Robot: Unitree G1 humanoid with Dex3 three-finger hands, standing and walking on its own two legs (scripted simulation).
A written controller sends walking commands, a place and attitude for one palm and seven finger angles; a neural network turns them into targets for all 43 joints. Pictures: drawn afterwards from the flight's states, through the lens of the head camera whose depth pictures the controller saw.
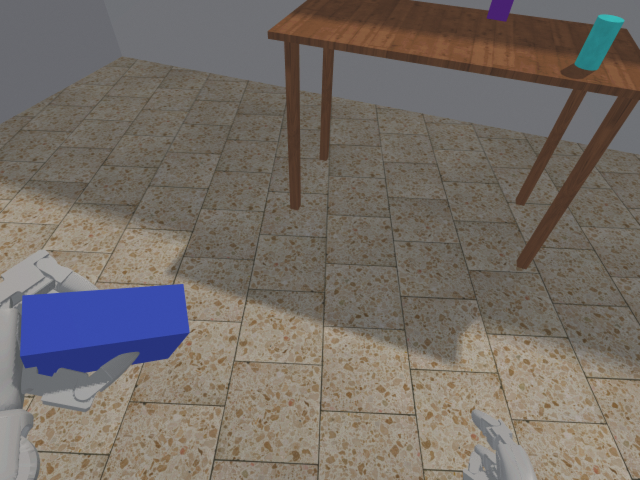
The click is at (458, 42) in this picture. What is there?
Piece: table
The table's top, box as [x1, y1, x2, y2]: [268, 0, 639, 99]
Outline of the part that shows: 268,31 268,38 639,99 639,49 627,30 623,28 620,28 598,69 593,71 581,69 575,66 573,63 593,24 510,13 505,22 487,19 487,10 411,0 307,0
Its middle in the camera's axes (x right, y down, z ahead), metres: +0.46 -0.70 +1.32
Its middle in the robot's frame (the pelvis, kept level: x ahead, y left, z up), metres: +1.49 -0.39 +0.01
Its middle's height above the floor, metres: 0.79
